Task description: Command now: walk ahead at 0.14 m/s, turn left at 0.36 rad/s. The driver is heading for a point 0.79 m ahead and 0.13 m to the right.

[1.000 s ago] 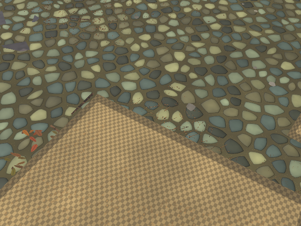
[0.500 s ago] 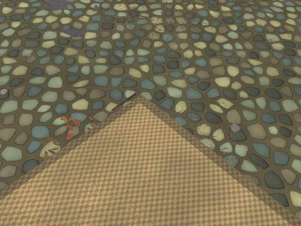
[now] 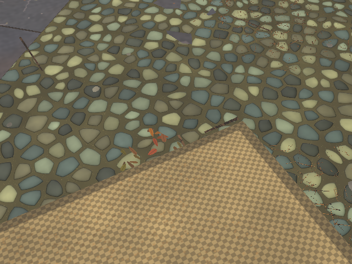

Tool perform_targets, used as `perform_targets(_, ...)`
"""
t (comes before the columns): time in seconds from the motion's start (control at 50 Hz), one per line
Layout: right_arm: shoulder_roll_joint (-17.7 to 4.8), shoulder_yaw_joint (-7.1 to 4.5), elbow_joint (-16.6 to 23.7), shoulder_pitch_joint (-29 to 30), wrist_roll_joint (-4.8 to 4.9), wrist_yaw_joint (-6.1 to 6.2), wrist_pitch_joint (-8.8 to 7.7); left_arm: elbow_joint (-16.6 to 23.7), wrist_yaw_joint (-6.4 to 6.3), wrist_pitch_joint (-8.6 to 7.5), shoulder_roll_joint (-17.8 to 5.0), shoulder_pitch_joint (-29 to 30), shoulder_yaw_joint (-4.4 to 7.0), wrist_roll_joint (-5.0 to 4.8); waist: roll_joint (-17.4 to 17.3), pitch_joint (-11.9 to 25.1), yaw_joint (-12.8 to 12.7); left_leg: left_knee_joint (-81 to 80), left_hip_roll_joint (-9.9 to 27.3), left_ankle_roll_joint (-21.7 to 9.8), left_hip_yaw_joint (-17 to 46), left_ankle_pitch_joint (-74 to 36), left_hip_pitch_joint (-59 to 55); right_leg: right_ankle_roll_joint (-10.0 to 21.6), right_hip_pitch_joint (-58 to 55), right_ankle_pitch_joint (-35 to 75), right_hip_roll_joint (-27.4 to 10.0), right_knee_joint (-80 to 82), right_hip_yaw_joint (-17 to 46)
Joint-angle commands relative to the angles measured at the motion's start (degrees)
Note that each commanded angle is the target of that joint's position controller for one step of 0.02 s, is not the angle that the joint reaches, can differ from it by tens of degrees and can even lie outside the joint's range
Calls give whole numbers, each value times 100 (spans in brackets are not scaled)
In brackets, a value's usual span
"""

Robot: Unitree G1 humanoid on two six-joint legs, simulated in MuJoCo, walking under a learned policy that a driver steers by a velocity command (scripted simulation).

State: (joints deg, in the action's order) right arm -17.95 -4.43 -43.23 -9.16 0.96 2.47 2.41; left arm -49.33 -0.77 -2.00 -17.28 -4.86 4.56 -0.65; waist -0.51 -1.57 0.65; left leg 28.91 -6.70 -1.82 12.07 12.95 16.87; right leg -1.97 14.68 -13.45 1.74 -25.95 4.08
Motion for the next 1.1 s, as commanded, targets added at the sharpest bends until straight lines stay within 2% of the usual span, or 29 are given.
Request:
perform_targets(0.02, -202, 5, 355, -285, -48, -4, -98, 164, -21, -17, -1136, -583, 216, 156, 1189, 789, 55, 1354, -149, -72, -155, 2110, 1280, 1019, -1689, -165, -1814, 1110, 2004)
perform_targets(0.04, -607, -98, 518, 7, -29, -13, -213, 155, 14, -73, -1204, -683, 245, 265, 1446, 380, -168, 2337, 49, -3, -174, 2276, 2029, 1727, -1202, -1437, -2408, 1531, 3120)
perform_targets(0.06, -871, -174, 445, 48, 5, -35, -286, 241, 8, -150, -931, -518, 174, 201, 1017, 69, -134, 2803, 329, 21, -22, 1786, 2178, 1705, -1022, -2294, -2218, 1672, 2915)
perform_targets(0.08, -836, -188, 314, -69, -19, -65, -311, 232, -17, -193, -734, -365, 117, 92, 995, -119, -33, 2913, 421, 104, -117, 1352, 2285, 1448, -1028, -2325, -1896, 1735, 2474)
perform_targets(0.12, -687, -162, 237, -34, -82, -127, -373, 183, -57, -221, -642, -512, 64, -8, 921, -190, -106, 2922, 631, 266, -394, 760, 2412, 1254, -1184, -1848, -1631, 1809, 1951)
perform_targets(0.24, -120, 63, 489, 839, -23, -255, -660, 54, -48, -264, -900, -1140, 108, -26, 917, -151, -552, 1083, 853, 409, -1236, 19, 1535, 1250, -910, -392, -1304, 1858, 887)
perform_targets(0.32, -313, 41, 503, 793, 75, -324, -706, 24, 56, -230, -1062, -1365, 142, -104, 942, -175, -488, 260, 758, 243, -1406, -100, 609, 1315, -549, -392, -1521, 1709, 890)
perform_targets(0.38, -532, -89, 195, -185, 106, -281, -688, 25, 82, -194, -856, -1333, 55, -107, 731, 99, 110, -326, 622, -42, -1458, -275, -1020, 1038, -34, 271, -1369, 919, 618)
perform_targets(0.4, -790, -204, 36, -946, 112, -223, -684, 72, 97, -220, -563, -1263, -48, -41, 404, 542, 499, -468, 1038, -252, -926, -132, -2082, 772, 405, 597, -1008, -274, 188)
perform_targets(0.42, -1439, -354, -49, -1640, -11, -184, -646, 373, 95, -316, -57, -1307, -207, 44, -1167, 1220, 617, -872, 2464, -947, 1239, 733, -3553, 322, 2031, -481, -313, -2440, -574)
perform_targets(0.44, -1312, -314, -127, -1895, -37, -268, -679, 472, 57, -421, -377, -1130, -133, -48, -1402, 1255, 709, -1570, 2960, -1454, 2812, 1656, -3335, 277, 2808, -1884, -132, -3612, -135)
perform_targets(0.46, -931, -170, -61, -1450, -57, -315, -724, 500, 83, -462, -766, -1062, -15, -175, -1012, 575, 495, -1648, 2838, -1343, 2317, 1977, -2846, 423, 3228, -1554, -533, -4135, 75)
perform_targets(0.48, -649, -90, 28, -1093, -73, -331, -750, 446, 113, -461, -769, -1027, -14, -211, -865, 242, 348, -1730, 2547, -1159, 1612, 1755, -2423, 518, 3208, -1026, -742, -4146, 30)
perform_targets(0.52, -407, -7, 83, -644, -104, -350, -779, 394, 136, -390, -631, -959, 1, -102, -660, -129, 141, -1997, 2168, -938, 613, 591, -1733, 495, 2956, -286, -1011, -3764, 15)
perform_targets(0.56, -407, -18, 48, -565, -139, -338, -822, 361, 187, -288, -403, -1014, -40, -94, -609, -145, 29, -2163, 1977, -864, -83, -421, -1412, 409, 2724, 239, -1019, -3678, -11)
perform_targets(0.62, -452, -49, -82, -713, -188, -307, -894, 489, 168, -197, -307, -799, -49, -103, -344, -214, 41, -2256, 1927, -878, -783, -1367, -1340, 247, 2915, 875, -826, -3143, 219)
perform_targets(0.68, -512, -39, -127, -641, -162, -256, -908, 717, 221, -227, -222, -330, -103, -52, -318, -332, 114, -2406, 1772, -742, -1436, -1615, -1116, 221, 2548, 1806, -667, -1911, -50)
perform_targets(0.74, -595, -35, -268, -855, -127, -149, -847, 1056, 350, -268, -26, 345, -203, 31, -157, -509, 309, -2166, 1779, -596, -1895, -2840, -1148, 279, 2135, 2247, -502, -1011, -519)
perform_targets(0.78, -707, -56, -324, -983, -89, -80, -724, 1249, 470, -279, -94, 467, -179, 19, -242, -352, 286, -1703, 1890, -498, -2019, -3631, -1602, 367, 2056, 2056, -359, -744, -677)
perform_targets(0.84, -906, -119, -185, -810, -59, 48, -513, 1227, 570, -248, -472, -308, -1, 24, -541, 307, -196, -305, 1955, -305, -2092, -5555, -2104, 637, 1249, 1212, 93, -740, -930)
perform_targets(0.86, -930, -127, -108, -740, -66, 72, -454, 1096, 532, -238, -737, -957, 132, 22, -494, 676, -513, 651, 1847, -207, -2107, -5555, -1937, 792, 451, 1235, 262, -562, -901)
perform_targets(0.88, -889, -96, -17, -695, -56, 70, -466, 1013, 418, -225, -999, -1541, 248, 40, -172, 997, -884, 2027, 1539, 59, -2181, -4534, -1237, 1030, -690, 2206, 87, -16, -512)
perform_targets(0.9, -131, 119, 128, -1331, -363, -18, -546, 1068, 273, -164, -1456, -1532, 273, 73, 1375, 1668, -276, 3987, 839, 354, -2096, 1150, 537, 1614, -2553, 5153, -1321, -853, 1175)
perform_targets(0.92, -217, 206, 221, -1847, -242, -145, -662, 1366, 283, -178, -1567, -1418, 265, 164, 1485, 2986, -181, 5760, 39, 555, -875, 3018, 1915, 3011, -3860, 4808, -2551, -357, 3881)
perform_targets(0.94, -837, 52, 217, -1270, -74, -214, -702, 1515, 277, -102, -1218, -1227, 233, 128, 412, 2887, -575, 5819, 466, 461, -326, 2354, 2043, 2690, -3372, 3916, -2186, 42, 3241)
perform_targets(0.96, -825, 50, 444, -745, 7, -201, -680, 1553, 254, -76, -977, -829, 163, 32, 159, 1975, -460, 5414, 652, 402, -479, 1862, 2250, 2371, -2534, 3271, -1861, 208, 2542)
perform_targets(0.98, -716, 58, 416, -598, -70, -127, -620, 1552, 224, -44, -818, -586, 116, -26, -306, 1274, -249, 4946, 857, 448, -577, 1566, 2213, 2103, -1554, 2862, -1562, 422, 2105)
perform_targets(1.04, -645, 27, 473, -798, -145, -32, -395, 1629, 182, 29, -818, -270, 133, 103, 190, 715, 146, 4017, 946, 552, -676, 1260, 1338, 1975, 171, 2524, -1138, 829, 1635)
perform_targets(1.1, -436, 86, 503, -762, -209, 54, -350, 1600, 98, 64, -966, -308, 201, 98, 337, 917, 138, 3121, 838, 721, -775, 1017, 1160, 1901, 412, 3007, -971, 702, 1382)
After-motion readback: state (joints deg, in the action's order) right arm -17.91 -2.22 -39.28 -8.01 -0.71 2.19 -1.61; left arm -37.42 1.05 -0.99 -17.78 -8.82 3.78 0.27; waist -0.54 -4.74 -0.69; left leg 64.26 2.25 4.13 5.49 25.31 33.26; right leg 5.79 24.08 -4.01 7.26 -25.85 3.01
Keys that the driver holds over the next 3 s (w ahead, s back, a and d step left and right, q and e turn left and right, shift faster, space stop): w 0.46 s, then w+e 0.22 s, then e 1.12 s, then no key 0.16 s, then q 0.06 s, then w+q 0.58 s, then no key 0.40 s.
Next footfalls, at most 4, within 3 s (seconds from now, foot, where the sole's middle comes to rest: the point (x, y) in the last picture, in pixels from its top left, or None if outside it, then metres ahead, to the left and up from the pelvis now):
0.40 left None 0.18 0.16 -0.77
0.88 right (197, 254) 0.50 -0.05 -0.77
1.34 left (140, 236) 0.57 0.16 -0.77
1.76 right None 0.40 -0.04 -0.77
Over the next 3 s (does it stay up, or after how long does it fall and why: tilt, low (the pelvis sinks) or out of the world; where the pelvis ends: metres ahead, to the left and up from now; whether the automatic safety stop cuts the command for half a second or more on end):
stays up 0.68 -0.13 0.00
